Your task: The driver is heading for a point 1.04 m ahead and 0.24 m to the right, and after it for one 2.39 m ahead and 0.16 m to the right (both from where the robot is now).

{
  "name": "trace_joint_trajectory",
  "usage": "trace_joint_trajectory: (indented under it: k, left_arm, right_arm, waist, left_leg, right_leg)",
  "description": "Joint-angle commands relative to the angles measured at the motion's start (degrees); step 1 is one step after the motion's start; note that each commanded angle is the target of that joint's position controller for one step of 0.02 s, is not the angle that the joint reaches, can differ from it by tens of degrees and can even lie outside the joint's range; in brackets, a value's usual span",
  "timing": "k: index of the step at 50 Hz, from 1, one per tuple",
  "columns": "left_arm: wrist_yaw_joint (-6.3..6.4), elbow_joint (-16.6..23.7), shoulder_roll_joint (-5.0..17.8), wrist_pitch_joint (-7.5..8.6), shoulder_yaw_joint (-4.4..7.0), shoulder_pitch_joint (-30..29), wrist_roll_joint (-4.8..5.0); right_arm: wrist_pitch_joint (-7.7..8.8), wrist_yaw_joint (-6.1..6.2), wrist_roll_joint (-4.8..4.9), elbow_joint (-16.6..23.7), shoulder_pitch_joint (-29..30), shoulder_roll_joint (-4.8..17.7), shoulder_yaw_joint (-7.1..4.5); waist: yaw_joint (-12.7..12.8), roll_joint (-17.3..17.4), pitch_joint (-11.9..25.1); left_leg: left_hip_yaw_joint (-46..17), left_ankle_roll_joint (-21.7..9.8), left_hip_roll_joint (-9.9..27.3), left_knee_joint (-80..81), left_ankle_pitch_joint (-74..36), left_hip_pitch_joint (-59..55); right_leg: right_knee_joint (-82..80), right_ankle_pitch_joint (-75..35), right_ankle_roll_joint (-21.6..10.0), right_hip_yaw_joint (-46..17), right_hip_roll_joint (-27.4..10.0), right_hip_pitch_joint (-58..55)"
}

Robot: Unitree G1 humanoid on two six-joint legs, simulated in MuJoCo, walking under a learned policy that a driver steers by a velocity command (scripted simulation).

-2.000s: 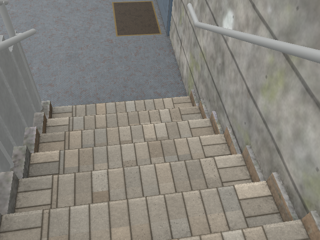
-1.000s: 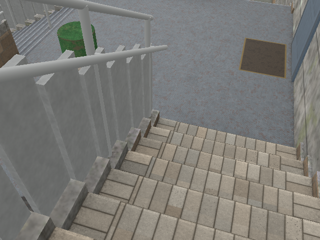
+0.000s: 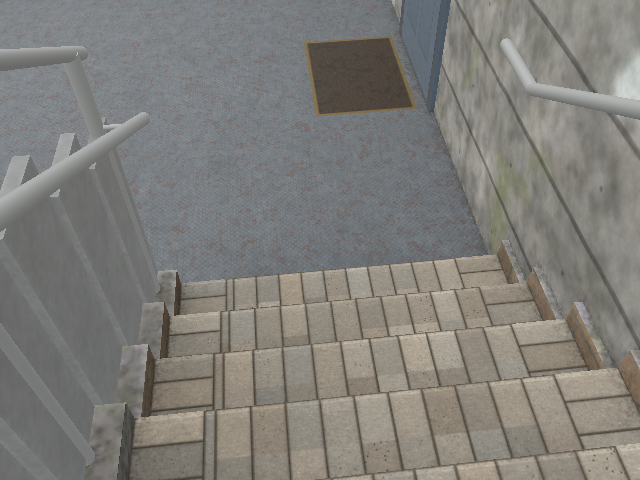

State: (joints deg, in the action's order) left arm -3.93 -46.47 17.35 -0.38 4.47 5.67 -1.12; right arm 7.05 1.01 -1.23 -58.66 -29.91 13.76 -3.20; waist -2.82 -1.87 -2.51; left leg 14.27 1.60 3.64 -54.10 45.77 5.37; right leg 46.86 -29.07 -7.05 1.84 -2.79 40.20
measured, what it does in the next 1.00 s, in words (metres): goes down, turning right: right foot 0.17 m lower, then left foot 0.17 m lower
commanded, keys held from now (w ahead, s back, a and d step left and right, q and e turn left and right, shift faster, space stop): w+e+shift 0.48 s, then w+shift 0.28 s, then shift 0.10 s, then q+shift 0.14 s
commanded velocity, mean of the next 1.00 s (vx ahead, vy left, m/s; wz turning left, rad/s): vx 0.91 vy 0.00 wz -0.63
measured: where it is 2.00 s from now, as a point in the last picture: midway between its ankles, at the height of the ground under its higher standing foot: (423, 425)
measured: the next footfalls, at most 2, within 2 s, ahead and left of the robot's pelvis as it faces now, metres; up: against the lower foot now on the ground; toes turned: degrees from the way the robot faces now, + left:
right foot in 0.10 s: +0.19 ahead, -0.05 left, -0.17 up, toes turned -10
left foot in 0.50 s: +0.52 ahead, +0.06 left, -0.34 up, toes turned -35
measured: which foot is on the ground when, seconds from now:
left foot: down 0.00-0.10, up 0.12-0.48, down 0.50-0.96, up 0.98-1.00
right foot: up 0.00-0.08, down 0.10-0.50, up 0.52-0.96, down 0.98-1.00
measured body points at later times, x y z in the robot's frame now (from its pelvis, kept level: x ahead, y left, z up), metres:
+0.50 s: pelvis +0.39 -0.02 -0.23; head +0.37 -0.02 +0.22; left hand +0.50 +0.22 -0.36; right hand +0.43 -0.32 -0.31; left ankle +0.51 +0.06 -0.96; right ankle +0.17 -0.04 -0.80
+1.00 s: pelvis +0.69 -0.22 -0.42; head +0.72 -0.25 +0.03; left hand +1.00 -0.23 -0.51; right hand +0.39 -0.24 -0.52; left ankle +0.54 +0.05 -0.92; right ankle +0.74 -0.35 -1.16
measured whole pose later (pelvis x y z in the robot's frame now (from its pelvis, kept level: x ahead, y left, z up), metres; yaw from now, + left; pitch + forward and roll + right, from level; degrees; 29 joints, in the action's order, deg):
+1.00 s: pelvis +0.69 -0.22 -0.42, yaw -36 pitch +1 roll +3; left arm -1.5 -47.7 10.6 4.5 0.0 -4.0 -3.2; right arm 2.9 2.5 0.7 -62.7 -41.4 9.6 -0.4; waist -9.3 -3.2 -3.4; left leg -1.5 -1.9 -5.1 -83.6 47.0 5.0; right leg 17.7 -10.3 -4.3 2.7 -1.5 20.6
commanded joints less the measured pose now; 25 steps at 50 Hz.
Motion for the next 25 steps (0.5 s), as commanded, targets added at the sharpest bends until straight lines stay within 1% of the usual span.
trace_joint_trajectory:
  k: [1, 2, 3, 4, 5, 6, 7, 8, 9, 10, 11, 12, 13, 14, 15, 16, 17, 18, 19, 20, 21, 22, 23, 24, 25]
  left_arm:
    - [-0.13, 1.9, -0.1, -0.53, -0.57, -2.0, -0.96]
    - [0.76, 1.4, -0.6, -0.63, -0.71, -2.2, -2.03]
    - [1.88, -1.5, 1.2, -0.68, 0.42, 8.6, -1.78]
    - [3.50, -6.7, 5.1, -0.51, 2.29, 24.7, -0.09]
    - [2.93, -9.4, 7.4, -0.22, 2.90, 34.0, -1.00]
    - [2.95, -9.7, 10.5, 0.03, 3.57, 32.8, 0.98]
    - [3.48, -9.8, 11.7, 1.27, 1.96, 26.3, 1.32]
    - [3.93, -8.7, 9.9, 1.72, 1.80, 27.2, 1.84]
    - [4.00, -8.0, 8.0, 1.10, 1.44, 24.8, 1.43]
    - [4.17, -7.3, 7.6, 2.24, 1.08, 21.0, 0.73]
    - [4.73, -4.2, 6.9, 3.17, 0.58, 12.9, -0.16]
    - [4.75, -2.8, 6.8, 3.38, 0.56, 9.3, -0.81]
    - [4.84, -2.2, 7.6, 3.42, 0.74, 9.1, -1.98]
    - [4.79, -2.4, 8.7, 3.34, 1.27, 9.6, -2.39]
    - [5.03, -4.8, 4.7, 4.08, 0.72, 14.9, -0.70]
    - [5.46, -4.2, 1.9, 4.46, -0.03, 14.3, 1.56]
    - [5.66, -2.8, 1.2, 3.57, -0.74, 13.9, 1.54]
    - [5.66, -2.1, 2.8, 3.27, -0.55, 14.0, 1.06]
    - [5.79, -2.6, 2.8, 3.36, -0.58, 14.4, 0.79]
    - [5.90, -2.7, 4.2, 2.74, -0.06, 14.7, -0.02]
    - [6.15, -1.9, 4.6, 1.91, 0.14, 14.8, -0.38]
    - [6.41, -1.9, 5.0, 1.43, 0.39, 13.0, -0.86]
    - [6.59, -1.6, 5.5, 1.10, 0.53, 12.2, -1.39]
    - [6.37, -0.5, 3.7, 1.31, 0.28, 8.9, -0.59]
    - [6.20, -0.3, 0.0, 1.80, 0.29, 7.7, -0.65]
  right_arm:
    - [-0.20, 1.15, -1.07, 3.1, 5.4, 5.3, -0.46]
    - [-1.18, 1.80, -0.65, 2.2, 2.9, 4.9, -0.23]
    - [-1.95, 2.48, -1.29, 1.4, 5.7, 7.8, -0.53]
    - [-2.56, 1.72, -1.81, 3.4, 10.5, 11.1, -1.07]
    - [-3.22, 2.46, -1.11, 3.1, 13.9, 10.0, -1.69]
    - [-4.29, 2.42, -1.84, 3.3, 15.9, 6.6, -1.10]
    - [-3.12, 2.57, -0.75, 9.0, 10.4, 3.3, -0.23]
    - [-2.73, 1.65, -2.85, 10.4, 12.3, 7.7, -0.43]
    - [-2.49, 1.23, -3.83, 9.0, 11.5, 7.9, -0.99]
    - [-2.29, 1.11, -3.84, 10.4, 12.5, 5.1, -0.55]
    - [-3.21, 0.91, -3.17, 12.3, 15.7, 4.2, -0.05]
    - [-4.20, 0.77, -3.12, 12.2, 19.1, 6.8, -1.06]
    - [-4.92, 0.98, -4.13, 9.9, 16.9, 6.6, -0.90]
    - [-5.21, 0.47, -2.73, 7.8, 12.5, 5.3, -0.62]
    - [-4.60, -0.08, -1.70, 8.7, 15.9, 6.7, -1.89]
    - [-3.92, -0.98, -1.81, 11.9, 22.3, 6.0, -1.17]
    - [-4.08, -1.53, -1.87, 13.4, 27.2, 4.5, -0.86]
    - [-4.54, -1.94, -1.27, 14.9, 28.6, 3.3, -0.22]
    - [-5.03, -1.73, 0.14, 17.1, 27.8, 1.6, 0.50]
    - [-4.74, -1.70, 0.65, 16.8, 25.5, 1.7, 0.52]
    - [-4.64, -1.64, 1.12, 16.6, 21.8, 1.0, 0.80]
    - [-4.64, -1.34, 2.13, 14.4, 13.6, 2.9, 0.31]
    - [-3.96, -0.84, 1.98, 12.1, 4.7, 4.7, -0.72]
    - [-3.28, 0.03, 1.99, 8.4, -6.3, 6.5, -2.27]
    - [-3.92, 0.72, 1.72, 6.9, -10.5, 8.6, -3.44]
  waist:
    - [2.7, 5.2, -10.6]
    - [1.4, 4.4, -9.7]
    - [7.4, 7.5, -3.2]
    - [14.7, 5.9, 7.3]
    - [20.4, -0.9, 6.2]
    - [21.1, -14.9, -3.2]
    - [8.7, -20.1, -2.8]
    - [9.7, -3.2, 2.9]
    - [7.4, 2.6, 2.4]
    - [4.0, 4.2, 3.8]
    - [0.2, 4.8, 1.9]
    - [-0.2, 4.1, -1.6]
    - [-0.6, 3.7, 0.4]
    - [-2.0, 1.2, 3.3]
    - [0.6, 0.0, 2.9]
    - [1.5, 1.3, 2.3]
    - [3.7, 0.7, 2.1]
    - [4.5, -0.2, 1.7]
    - [3.9, -2.7, 1.0]
    - [3.5, -1.1, 1.6]
    - [2.0, -1.3, 1.4]
    - [-2.0, -1.9, 0.6]
    - [-6.6, -0.9, 1.6]
    - [-12.5, 3.3, 3.2]
    - [-14.0, 8.1, 3.5]
  left_leg:
    - [-3.4, -3.2, 12.0, 10.3, -31.5, 15.2]
    - [-0.9, -3.5, 11.0, 5.0, -45.2, 10.2]
    - [0.5, -3.3, 12.7, -9.3, -58.3, 10.6]
    - [1.0, -3.5, 11.6, -25.2, -76.0, 13.3]
    - [-2.3, -2.3, 8.1, -53.4, -53.4, 24.3]
    - [-1.2, -3.9, -3.6, -75.2, 0.4, 39.7]
    - [-9.6, -2.4, -0.5, -67.6, -4.0, 54.6]
    - [-15.7, -3.0, 3.4, -51.4, -10.1, 57.3]
    - [-17.1, -2.6, 3.8, -50.6, -6.3, 57.7]
    - [-20.7, -1.2, 3.3, -41.1, -13.6, 59.9]
    - [-20.5, 2.5, 2.9, -22.8, -26.0, 48.8]
    - [-19.1, 3.9, 1.8, -15.1, -30.3, 39.1]
    - [-16.2, 4.2, 0.3, -13.5, -33.3, 27.5]
    - [-14.5, 3.7, -1.4, -17.8, -43.1, 23.6]
    - [-19.9, 2.2, 1.2, -8.9, -58.6, 33.0]
    - [-20.4, 1.0, 0.5, 2.8, -69.5, 27.7]
    - [-19.0, 0.4, -1.7, 6.4, -69.6, 23.0]
    - [-18.2, 0.3, -3.5, 10.3, -68.2, 18.8]
    - [-18.6, 0.8, -5.0, 14.2, -65.0, 12.0]
    - [-17.4, 0.9, -7.5, 11.0, -66.1, 6.9]
    - [-19.2, 0.5, -7.8, 14.1, -61.4, 5.3]
    - [-19.7, 0.6, -6.6, 18.6, -59.8, -0.5]
    - [-18.0, 1.1, -5.9, 25.3, -58.7, -7.1]
    - [-17.8, 1.2, -3.3, 32.6, -66.5, -16.9]
    - [-23.5, -1.5, 2.7, 33.8, -62.1, -24.2]
  right_leg:
    - [-7.7, 3.0, -0.5, 7.2, 1.4, -14.2]
    - [-12.0, 6.6, -1.3, 10.6, 3.3, -16.8]
    - [-7.9, 3.1, -4.0, 10.4, 2.8, -28.9]
    - [-1.0, 8.3, -5.6, 14.5, 8.0, -46.7]
    - [-14.4, 14.0, -11.7, -0.8, 1.3, -56.3]
    - [-15.0, 5.0, -12.9, -2.3, 0.8, -54.8]
    - [-2.7, -32.5, -11.2, -12.9, -4.1, -59.8]
    - [-8.2, -4.4, -12.4, -21.6, -5.9, -61.3]
    - [-9.2, 13.6, -14.5, -30.0, -8.0, -53.8]
    - [-10.1, 25.1, -16.8, -37.3, -10.6, -47.4]
    - [-16.4, 33.1, -18.0, -40.7, -11.0, -27.5]
    - [-18.5, 36.9, -17.0, -39.8, -8.3, -15.6]
    - [-17.8, 28.7, -16.1, -35.5, -5.0, -7.5]
    - [-14.5, 21.5, -14.8, -32.9, -4.3, -6.7]
    - [-9.0, 28.4, -14.3, -33.0, -2.1, -15.5]
    - [-7.6, 42.3, -11.8, -29.5, 2.0, -10.8]
    - [-6.8, 46.1, -10.1, -28.6, 4.6, -9.2]
    - [-5.6, 46.1, -9.3, -27.8, 5.8, -8.4]
    - [-3.3, 47.6, -7.9, -26.2, 6.7, -5.5]
    - [1.1, 50.0, -7.6, -27.3, 7.2, -3.4]
    - [5.0, 48.9, -7.3, -27.5, 7.4, -5.8]
    - [11.4, 45.4, -6.2, -26.0, 8.7, -6.4]
    - [21.6, 41.0, -5.6, -23.5, 10.1, -8.1]
    - [39.2, 32.2, -3.9, -19.3, 12.4, -7.2]
    - [60.5, 56.7, -2.3, -14.2, 16.2, 2.1]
